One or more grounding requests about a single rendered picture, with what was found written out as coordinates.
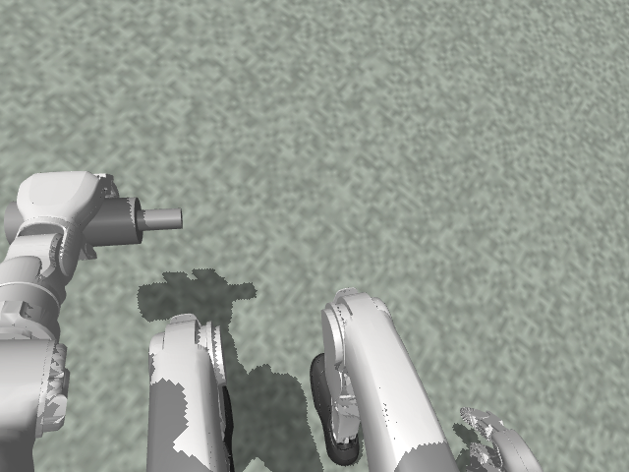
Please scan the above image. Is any left robot arm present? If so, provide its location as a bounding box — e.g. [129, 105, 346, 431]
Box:
[0, 216, 83, 472]

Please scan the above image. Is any right robot hand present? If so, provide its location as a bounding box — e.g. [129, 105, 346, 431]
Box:
[460, 407, 543, 472]

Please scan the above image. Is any right robot foot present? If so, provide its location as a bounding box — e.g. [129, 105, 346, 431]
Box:
[310, 353, 359, 466]

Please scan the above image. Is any bottle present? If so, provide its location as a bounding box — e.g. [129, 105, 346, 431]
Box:
[4, 198, 183, 247]

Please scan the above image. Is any left robot hand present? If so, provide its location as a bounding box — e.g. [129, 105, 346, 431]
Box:
[17, 171, 119, 260]

